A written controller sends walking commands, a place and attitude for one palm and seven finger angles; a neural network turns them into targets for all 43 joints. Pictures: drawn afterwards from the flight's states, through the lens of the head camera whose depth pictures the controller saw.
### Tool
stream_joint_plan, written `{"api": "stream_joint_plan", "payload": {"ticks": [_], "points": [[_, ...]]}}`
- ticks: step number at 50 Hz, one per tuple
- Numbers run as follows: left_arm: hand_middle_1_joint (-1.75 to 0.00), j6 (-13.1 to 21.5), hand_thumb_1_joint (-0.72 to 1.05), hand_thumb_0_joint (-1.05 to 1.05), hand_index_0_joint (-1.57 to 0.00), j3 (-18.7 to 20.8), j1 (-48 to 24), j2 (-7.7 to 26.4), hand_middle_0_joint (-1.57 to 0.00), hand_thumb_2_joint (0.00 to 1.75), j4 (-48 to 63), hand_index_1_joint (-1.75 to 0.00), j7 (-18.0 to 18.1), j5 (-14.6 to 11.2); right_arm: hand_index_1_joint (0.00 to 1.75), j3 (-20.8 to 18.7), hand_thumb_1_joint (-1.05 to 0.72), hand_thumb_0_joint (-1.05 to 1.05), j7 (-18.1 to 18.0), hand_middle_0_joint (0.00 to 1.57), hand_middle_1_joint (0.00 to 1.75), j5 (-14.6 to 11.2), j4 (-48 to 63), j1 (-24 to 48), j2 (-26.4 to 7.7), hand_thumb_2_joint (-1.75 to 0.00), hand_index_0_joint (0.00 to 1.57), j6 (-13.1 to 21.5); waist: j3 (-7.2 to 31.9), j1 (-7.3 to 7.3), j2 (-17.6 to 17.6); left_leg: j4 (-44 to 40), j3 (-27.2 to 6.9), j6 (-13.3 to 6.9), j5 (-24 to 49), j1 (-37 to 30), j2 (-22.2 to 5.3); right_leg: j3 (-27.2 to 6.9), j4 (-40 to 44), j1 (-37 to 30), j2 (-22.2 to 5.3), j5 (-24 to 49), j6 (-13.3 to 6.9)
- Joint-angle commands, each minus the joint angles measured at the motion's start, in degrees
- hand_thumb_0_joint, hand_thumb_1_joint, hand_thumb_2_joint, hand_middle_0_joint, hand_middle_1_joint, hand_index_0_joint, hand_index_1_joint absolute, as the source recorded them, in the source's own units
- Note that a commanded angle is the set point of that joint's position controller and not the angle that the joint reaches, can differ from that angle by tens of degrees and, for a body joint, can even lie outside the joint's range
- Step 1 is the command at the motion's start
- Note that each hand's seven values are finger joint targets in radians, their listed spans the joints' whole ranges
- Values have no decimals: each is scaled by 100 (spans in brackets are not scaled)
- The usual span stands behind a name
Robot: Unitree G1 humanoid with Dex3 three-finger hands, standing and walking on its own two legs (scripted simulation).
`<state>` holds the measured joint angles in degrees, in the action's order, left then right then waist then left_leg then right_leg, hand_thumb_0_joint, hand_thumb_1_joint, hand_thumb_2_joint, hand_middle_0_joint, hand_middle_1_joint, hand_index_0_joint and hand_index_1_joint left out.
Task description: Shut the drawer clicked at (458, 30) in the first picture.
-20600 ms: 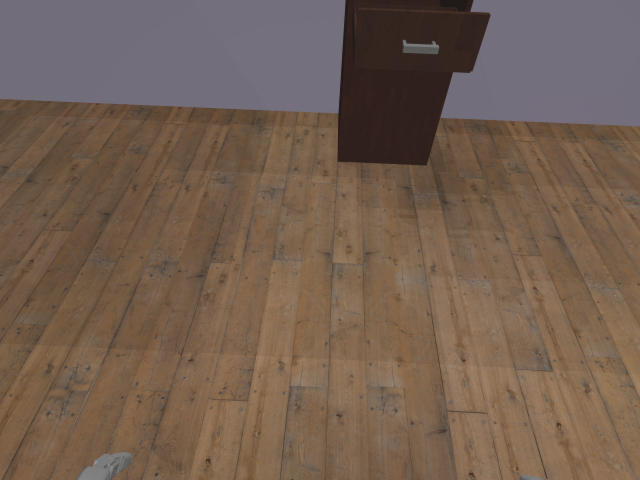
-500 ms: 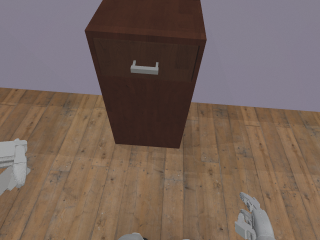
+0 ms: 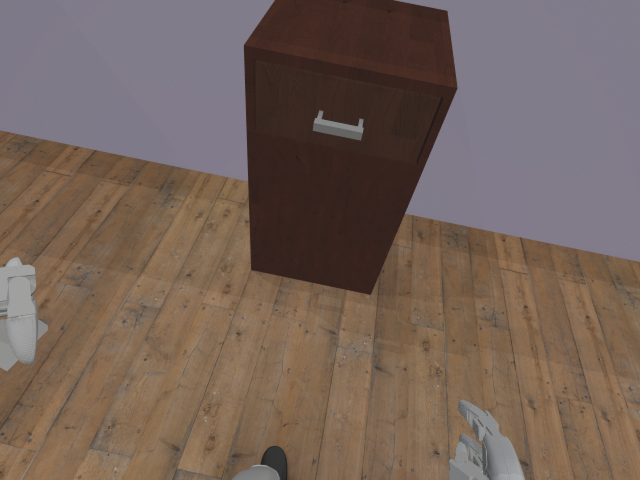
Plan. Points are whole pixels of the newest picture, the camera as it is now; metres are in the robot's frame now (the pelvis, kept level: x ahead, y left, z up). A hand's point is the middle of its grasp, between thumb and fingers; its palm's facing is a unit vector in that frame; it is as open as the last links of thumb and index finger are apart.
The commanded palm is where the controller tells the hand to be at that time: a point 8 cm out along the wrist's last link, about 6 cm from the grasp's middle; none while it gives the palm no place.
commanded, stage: step back with the hand held close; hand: left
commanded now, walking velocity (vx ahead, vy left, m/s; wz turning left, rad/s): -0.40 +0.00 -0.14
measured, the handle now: (339, 124) +0.85 +0.04 -0.04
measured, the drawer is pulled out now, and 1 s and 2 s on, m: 0.00 0.00 0.00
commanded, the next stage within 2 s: stop stepping back and stand still in 0.04 s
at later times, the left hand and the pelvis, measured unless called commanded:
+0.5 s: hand out of the picture +0.03 +0.27 +0.19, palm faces +0.27 -0.87 -0.41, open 3.2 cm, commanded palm +0.02 +0.29 +0.19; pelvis -0.16 +0.04 +0.01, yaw -10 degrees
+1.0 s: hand out of the picture -0.03 +0.31 +0.18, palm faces +0.40 -0.83 -0.40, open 3.2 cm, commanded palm -0.07 +0.33 +0.19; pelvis -0.24 +0.07 -0.01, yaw -8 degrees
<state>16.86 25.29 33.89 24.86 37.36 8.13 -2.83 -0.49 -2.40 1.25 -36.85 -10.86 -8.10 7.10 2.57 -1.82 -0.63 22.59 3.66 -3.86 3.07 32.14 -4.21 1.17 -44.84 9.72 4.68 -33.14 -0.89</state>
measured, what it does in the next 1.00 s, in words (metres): walks backwards: right foot, then right foot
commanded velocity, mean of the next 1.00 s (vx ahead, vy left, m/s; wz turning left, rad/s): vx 0.18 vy -0.03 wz -0.01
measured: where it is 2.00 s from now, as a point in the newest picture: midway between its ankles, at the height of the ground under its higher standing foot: outside the picture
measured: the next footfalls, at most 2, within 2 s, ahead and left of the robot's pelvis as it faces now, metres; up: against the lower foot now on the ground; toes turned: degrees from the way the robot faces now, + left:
right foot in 0.10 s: -0.17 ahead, -0.15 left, +0.00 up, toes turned -5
right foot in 0.34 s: -0.11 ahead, -0.10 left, +0.01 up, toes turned -18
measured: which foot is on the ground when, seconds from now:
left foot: down 0.00-0.32, up 0.34-0.54, down 0.56-1.00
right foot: up 0.00-0.08, down 0.10-0.20, up 0.22-0.32, down 0.34-0.54, up 0.56-0.82, down 0.84-1.00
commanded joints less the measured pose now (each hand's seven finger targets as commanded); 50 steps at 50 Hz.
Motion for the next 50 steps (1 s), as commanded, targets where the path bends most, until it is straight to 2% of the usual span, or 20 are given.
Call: {"api": "stream_joint_plan", "payload": {"ticks": [1,4,7,9,10,12,14,15,16,17,21,26,28,30,39,40,42,44,46,50], "points": [[-160,472,90,0,-140,178,-386,617,-140,90,1178,-160,-45,-83,30,-361,-90,0,-18,20,30,102,587,264,-942,-90,20,358,1063,85,-1248,-1136,-794,1000,-2027,-2843,-849,87,2738,635,-143,-47,-257],[-160,578,90,0,-140,514,-1014,1215,-140,90,1338,-160,20,-26,30,-269,-90,0,-140,20,30,10,491,310,-782,-90,20,233,767,238,861,2001,-79,578,-1448,-3189,14,-1480,3529,2045,-2005,2895,-598],[-160,443,90,0,-140,327,-1509,920,-140,90,1122,-160,-114,16,30,-246,-90,0,-255,20,30,-28,566,413,-773,-90,20,373,1122,354,1314,1056,-7,475,18,-3115,164,-278,1918,1251,-1389,4569,-113],[-160,89,90,0,-140,319,-952,794,-140,90,916,-160,-250,-54,30,-338,-90,0,-285,20,30,-74,903,539,-1091,-90,20,396,1119,329,-716,65,-970,85,1201,-3917,-489,271,473,1684,-117,1910,352],[-160,12,90,0,-140,316,-623,687,-140,90,683,-160,-288,-96,30,-322,-90,0,-201,20,30,-70,1014,729,-1108,-90,20,484,876,225,-1696,-1215,-1788,-68,-1025,-2969,-979,90,-573,1220,111,-430,238],[-160,-2,90,0,-140,612,-655,858,-140,90,560,-160,-199,-113,30,-163,-90,0,-113,20,30,-65,1068,909,-1165,-90,20,327,40,171,-1807,-2469,-1584,553,-5062,-673,-889,553,-1008,37,479,-728,-57],[-160,-133,90,0,-140,928,86,997,-140,90,443,-160,-148,-149,30,-167,-90,0,-59,20,30,44,1124,961,-996,-90,20,151,273,-70,-1872,-2100,-682,1208,-4653,123,-498,903,-83,-948,496,-616,-295],[-160,-120,90,0,-140,1230,605,1270,-140,90,552,-160,-106,-141,30,-201,-90,0,-37,20,30,26,1194,978,-972,-90,20,75,442,-188,-1176,-390,14,1137,-4039,61,31,521,1125,-838,48,-611,-530],[-160,-168,90,0,-140,1116,867,1264,-140,90,897,-160,-129,-106,30,-238,-90,0,-16,20,30,-92,1235,879,-820,-90,20,-78,33,-113,1234,3441,815,1067,-3028,-562,888,-947,3178,1383,-1295,-1300,-764],[-160,-188,90,0,-140,931,534,1303,-140,90,1601,-160,-159,-72,30,-343,-90,0,-18,20,30,-131,1254,919,-982,-90,20,-152,-580,36,2161,6025,-313,780,-2976,26,1020,-3171,4353,3469,-2817,-2200,-1054],[-160,-267,90,0,-140,1066,2,1297,-140,90,1370,-160,-188,-18,30,-220,-90,0,-129,20,30,-23,1107,430,-724,-90,20,-37,-399,501,902,5134,-354,517,-2238,1,-179,-1191,3598,3215,-1935,-2039,-744],[-160,-199,90,0,-140,-7,-1203,529,-140,90,782,-160,215,172,30,-181,-90,0,-417,20,30,17,588,-179,-1080,-90,20,511,324,525,-699,-188,149,161,-2579,-2134,127,134,560,1102,-1195,293,-269],[-160,-45,90,0,-140,-192,-1954,579,-140,90,987,-160,212,375,30,-182,-90,0,-396,20,30,2,772,-46,-1262,-90,20,544,-574,517,-2457,-1309,-3168,-690,-4393,-1902,-1763,213,-2461,3102,-537,112,122],[-160,82,90,0,-140,343,-1333,999,-140,90,553,-160,106,366,30,-287,-90,0,-249,20,30,-73,742,66,-1185,-90,20,528,-502,426,-980,-1341,-3559,-998,-4405,-1573,-1939,-282,-3105,3288,-654,822,75],[-160,-129,90,0,-140,514,705,770,-140,90,1053,-160,124,231,30,-223,-90,0,-129,20,30,63,1093,415,-939,-90,20,59,67,75,-1463,-174,-693,24,-4454,1153,-619,735,802,-1481,-234,161,-219],[-160,-232,90,0,-140,502,664,764,-140,90,705,-160,126,223,30,-186,-90,0,-140,20,30,-2,1016,294,-849,-90,20,0,-11,71,-411,1256,-296,128,-4067,1110,-173,298,1707,-1318,-624,1,-383],[-160,-283,90,0,-140,779,-115,1192,-140,90,568,-160,111,102,30,-330,-90,0,-239,20,30,-184,957,275,-913,-90,20,-20,-456,260,2061,4734,-356,336,-3045,1581,333,-3105,3552,-113,-2778,-202,-1306],[-160,-45,90,0,-140,1296,-1000,1876,-140,90,1047,-160,113,56,30,-284,-90,0,-148,20,30,35,709,251,-892,-90,20,201,-614,601,1978,4830,-729,496,-2531,595,-390,-2997,3266,1323,-2915,1137,-1468],[-160,-199,90,0,-140,573,-631,757,-140,90,-83,-160,66,127,30,-283,-90,0,-283,20,30,-76,578,188,-841,-90,20,109,-386,416,959,2856,-341,266,-2412,-1125,-293,-1521,2940,2196,-2254,-1206,-907],[-160,-98,90,0,-140,-231,-929,231,-140,90,487,-160,85,136,30,-189,-90,0,-451,20,30,-70,628,240,-956,-90,20,428,-367,427,-570,312,-277,67,-2705,-2301,-26,-66,1155,1890,-1332,55,-281]]}}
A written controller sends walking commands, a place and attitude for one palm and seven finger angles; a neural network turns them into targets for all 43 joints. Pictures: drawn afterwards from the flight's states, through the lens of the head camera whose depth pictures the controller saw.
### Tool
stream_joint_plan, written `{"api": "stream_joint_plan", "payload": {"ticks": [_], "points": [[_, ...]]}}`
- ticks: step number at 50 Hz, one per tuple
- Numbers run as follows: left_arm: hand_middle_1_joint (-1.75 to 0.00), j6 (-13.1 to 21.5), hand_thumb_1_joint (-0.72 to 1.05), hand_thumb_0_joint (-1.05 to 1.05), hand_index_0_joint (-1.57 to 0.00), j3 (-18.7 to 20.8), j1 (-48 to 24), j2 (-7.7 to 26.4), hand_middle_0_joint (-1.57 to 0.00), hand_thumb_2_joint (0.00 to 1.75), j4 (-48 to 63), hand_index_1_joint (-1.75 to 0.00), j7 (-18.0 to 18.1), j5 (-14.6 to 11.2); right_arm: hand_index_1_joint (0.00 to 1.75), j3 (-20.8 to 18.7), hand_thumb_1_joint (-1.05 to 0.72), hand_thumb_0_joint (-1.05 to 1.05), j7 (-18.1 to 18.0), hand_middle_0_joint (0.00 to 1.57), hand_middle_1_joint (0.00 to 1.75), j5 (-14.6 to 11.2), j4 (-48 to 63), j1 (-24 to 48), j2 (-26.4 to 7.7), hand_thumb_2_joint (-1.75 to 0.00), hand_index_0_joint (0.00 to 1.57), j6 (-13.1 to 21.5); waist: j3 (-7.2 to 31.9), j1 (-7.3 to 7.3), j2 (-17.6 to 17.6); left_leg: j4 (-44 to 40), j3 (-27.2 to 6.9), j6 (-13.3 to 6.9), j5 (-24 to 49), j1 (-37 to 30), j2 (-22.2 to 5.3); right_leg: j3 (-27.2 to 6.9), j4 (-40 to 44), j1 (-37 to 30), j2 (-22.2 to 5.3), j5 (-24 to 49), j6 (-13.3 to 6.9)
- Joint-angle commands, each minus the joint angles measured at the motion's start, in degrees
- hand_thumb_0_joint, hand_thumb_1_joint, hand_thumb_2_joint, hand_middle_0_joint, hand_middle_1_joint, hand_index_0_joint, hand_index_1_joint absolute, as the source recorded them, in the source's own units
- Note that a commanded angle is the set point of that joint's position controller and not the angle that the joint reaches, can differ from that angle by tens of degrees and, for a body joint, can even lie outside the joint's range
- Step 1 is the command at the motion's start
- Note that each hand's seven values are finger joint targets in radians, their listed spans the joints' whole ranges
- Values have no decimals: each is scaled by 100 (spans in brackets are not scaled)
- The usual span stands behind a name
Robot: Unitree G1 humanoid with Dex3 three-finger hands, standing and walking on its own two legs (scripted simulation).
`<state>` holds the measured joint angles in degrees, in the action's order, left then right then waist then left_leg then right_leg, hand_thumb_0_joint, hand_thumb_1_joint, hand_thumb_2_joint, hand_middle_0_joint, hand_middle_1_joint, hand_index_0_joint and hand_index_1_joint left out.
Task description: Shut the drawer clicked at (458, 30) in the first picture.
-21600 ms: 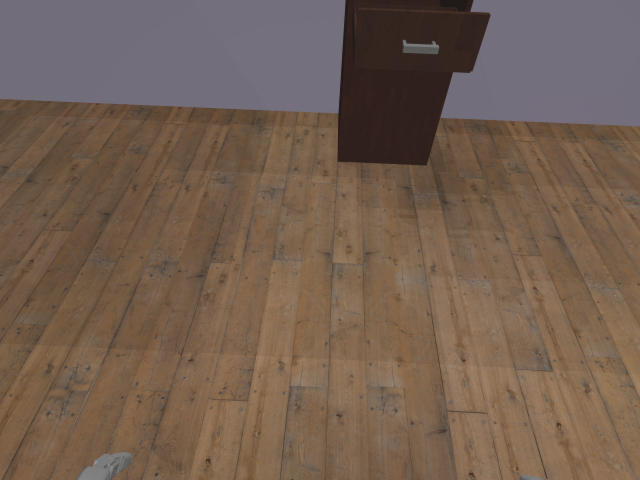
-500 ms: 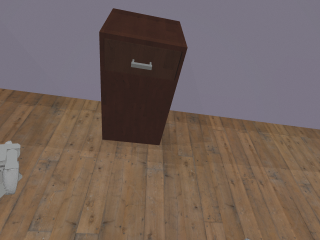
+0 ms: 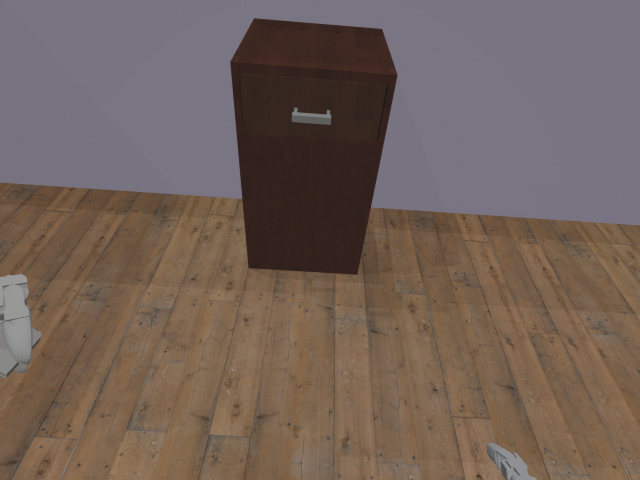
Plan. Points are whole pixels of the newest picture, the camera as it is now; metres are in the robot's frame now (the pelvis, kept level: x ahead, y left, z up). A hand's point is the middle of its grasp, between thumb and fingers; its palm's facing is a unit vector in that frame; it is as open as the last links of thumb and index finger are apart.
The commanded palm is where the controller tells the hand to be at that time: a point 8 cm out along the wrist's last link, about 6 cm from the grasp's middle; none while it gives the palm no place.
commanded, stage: let the arm hang, fingers relaxed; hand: left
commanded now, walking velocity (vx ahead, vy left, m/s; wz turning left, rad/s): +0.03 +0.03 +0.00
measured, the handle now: (311, 115) +1.08 +0.12 -0.03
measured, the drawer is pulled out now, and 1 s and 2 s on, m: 0.00 0.00 0.00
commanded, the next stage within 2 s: look to check the result in 1.14 s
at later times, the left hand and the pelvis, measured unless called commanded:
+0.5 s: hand out of the picture +0.00 +0.23 -0.16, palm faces +0.09 -0.97 -0.24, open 4.1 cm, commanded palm none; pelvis -0.04 +0.02 +0.01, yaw +5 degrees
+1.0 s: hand out of the picture -0.03 +0.18 -0.15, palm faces +0.07 -0.97 -0.23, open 7.3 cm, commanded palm none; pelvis -0.06 +0.00 +0.02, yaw +4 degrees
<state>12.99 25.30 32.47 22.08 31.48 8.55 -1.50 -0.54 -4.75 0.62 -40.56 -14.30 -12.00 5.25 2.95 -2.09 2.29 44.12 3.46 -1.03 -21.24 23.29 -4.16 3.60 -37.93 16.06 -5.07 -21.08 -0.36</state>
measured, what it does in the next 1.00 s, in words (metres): steps on the spot: left foot, then right foot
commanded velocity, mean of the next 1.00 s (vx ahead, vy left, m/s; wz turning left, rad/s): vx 0.00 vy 0.00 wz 0.00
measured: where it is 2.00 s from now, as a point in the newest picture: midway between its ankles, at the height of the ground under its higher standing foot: outside the picture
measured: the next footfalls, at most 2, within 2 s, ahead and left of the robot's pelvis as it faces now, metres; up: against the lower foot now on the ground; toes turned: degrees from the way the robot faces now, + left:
left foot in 0.40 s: +0.00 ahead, +0.09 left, +0.00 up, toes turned +6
right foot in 0.70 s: -0.01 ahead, -0.13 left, +0.00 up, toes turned +6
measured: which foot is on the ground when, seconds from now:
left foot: down 0.00-0.22, up 0.24-0.38, down 0.40-1.00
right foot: down 0.00-0.40, up 0.42-0.68, down 0.70-1.00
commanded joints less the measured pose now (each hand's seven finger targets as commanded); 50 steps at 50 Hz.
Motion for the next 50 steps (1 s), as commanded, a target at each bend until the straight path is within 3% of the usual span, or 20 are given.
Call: {"api": "stream_joint_plan", "payload": {"ticks": [1,2,5,7,9,10,11,12,13,15,17,19,20,22,23,28,34,36,38,50], "points": [[-160,391,90,0,-140,-168,-996,608,-140,90,1431,-160,53,46,30,-165,-90,0,-204,20,30,-8,1071,609,-651,-90,20,672,-397,371,-1377,-2433,-1362,-509,-337,-1252,-670,-11,-352,1230,91,-716,-43],[-160,-869,90,0,-140,-1769,-1134,-532,-140,90,-3206,-160,-699,543,30,-593,-90,0,529,20,30,152,-88,22,-1814,-90,20,363,-787,758,-1970,-1838,-2296,-853,2528,-852,-1197,170,-1946,2378,192,-394,269],[-147,-1372,90,0,-128,-1825,-1564,-625,-128,90,-3408,-147,-773,380,30,-434,-90,0,439,20,30,231,242,-196,-1133,-90,20,-50,-71,710,-844,-1965,-2900,-1279,4073,-614,-1545,-622,-3100,2179,284,-1393,296],[-138,-1329,90,0,-120,-1941,-1359,-612,-120,90,-4214,-138,-833,351,30,-336,-90,0,388,20,30,292,267,34,-1154,-90,20,-153,327,351,-449,-1640,-1983,-984,3421,-661,-1212,-400,-1751,1200,282,-1600,259],[-130,-1392,90,0,-112,-1957,-790,-388,-112,90,-5185,-130,-861,342,30,-250,-90,0,384,20,30,188,260,534,-1063,-90,20,-339,352,-200,161,-1065,-1029,-358,960,570,-362,-425,140,-546,303,-235,152],[-125,-1371,90,0,-108,-1936,-801,58,-108,90,-5550,-125,-818,378,30,-193,-90,0,428,20,30,90,271,622,-734,-90,20,-444,110,-259,1078,-376,-553,-30,-590,1085,381,-1570,1309,-430,-365,-975,-97],[-121,-1388,90,0,-104,-1962,-1107,394,-104,90,-5700,-121,-818,361,30,-208,-90,0,455,20,30,85,286,578,-597,-90,20,-568,-295,-141,1209,451,-354,101,-920,977,647,-2820,2578,390,-1161,-2216,-435],[-117,-1465,90,0,-100,-2024,-1637,569,-100,90,-5752,-117,-833,357,30,-220,-90,0,490,20,30,75,275,467,-629,-90,20,-684,-687,111,670,1191,-403,91,-924,560,591,-3218,3127,1416,-1487,-3106,-687],[-112,-1568,90,0,-96,-1980,-2207,803,-96,90,-5824,-112,-909,384,30,-275,-90,0,549,20,30,105,211,-11,-717,-90,20,-745,-381,475,282,1882,77,140,-1000,-490,852,-2619,3030,2439,-1361,-2726,-765],[-104,-1474,90,0,-88,-2141,-2544,286,-88,90,-6304,-104,-768,352,30,-284,-90,0,499,20,30,101,-314,-477,-602,-90,20,-813,-722,713,1161,2032,-221,37,-405,-292,520,-2147,2938,2306,-865,-2494,-614],[-95,-1449,90,0,-80,-2074,-2324,-179,-80,90,-6617,-95,-714,356,30,-271,-90,0,476,20,30,84,-519,-666,-448,-90,20,-731,-660,607,780,501,-464,-101,-601,-680,228,-1731,2388,1794,-757,-1381,-653],[-86,-1507,90,0,-72,-2156,-1980,-428,-72,90,-6945,-86,-720,258,30,-229,-90,0,462,20,30,118,-835,-1210,-452,-90,20,-618,-461,579,-1111,-2189,-1215,-300,-301,-1321,-33,-1043,584,1585,-76,-984,-333],[-82,-1491,90,0,-68,-2212,-1671,-680,-68,90,-7048,-82,-752,175,30,-268,-90,0,412,20,30,178,-796,-1024,-776,-90,20,-534,-559,397,-2648,-2976,-2890,-620,-151,-1115,-1121,-429,-665,1987,509,-723,35],[-73,-1448,90,0,-60,-2227,-1910,-482,-60,90,-7270,-73,-808,197,30,-183,-90,0,287,20,30,207,-729,-545,-744,-90,20,-517,-563,266,-1396,-3256,-2922,-1153,0,-340,-1430,-745,-1327,1395,372,-404,46],[-69,-1442,90,0,-56,-2188,-2090,-477,-56,90,-7472,-69,-821,276,30,-188,-90,0,253,20,30,202,-874,-622,-657,-90,20,-431,-463,295,-983,-3135,-2595,-917,767,-580,-1096,-677,-1456,1358,501,-156,86],[-47,-1396,90,0,-36,-2331,-2123,-674,-36,90,-8009,-47,-838,172,30,-121,-90,0,173,20,30,100,-1423,-1009,-541,-90,20,-374,112,356,-893,-2479,-1302,-758,3656,-1856,-800,-384,12,622,440,-128,160],[-30,-1349,90,0,-20,-2304,-1781,-428,-20,90,-8721,-30,-706,159,30,-116,-90,0,247,20,30,12,-1734,-873,-296,-90,20,-400,-325,257,-619,-2622,-954,-192,1385,-1003,-182,-861,1612,-643,67,1086,-148],[-30,-1346,90,0,-20,-2296,-1699,-326,-20,90,-8854,-30,-695,177,30,-128,-90,0,278,20,30,29,-1822,-849,-270,-90,20,-382,-499,255,-947,-2786,-1020,-160,1462,-1191,-170,-736,1458,-409,-5,1012,-200],[-30,-1297,90,0,-20,-2292,-1696,-394,-20,90,-9026,-30,-676,204,30,-187,-90,0,249,20,30,37,-1903,-727,-430,-90,20,-379,-183,243,-326,-2513,-961,-224,2230,-1568,-279,-695,1431,-482,105,1314,-126],[-30,-1241,90,0,-20,-2371,-1916,-507,-20,90,-9301,-30,-661,225,30,-201,-90,0,331,20,30,46,-2184,-349,-378,-90,20,-550,-900,385,-97,-2604,-700,-93,633,-1374,-27,-1043,2125,124,20,232,-146]]}}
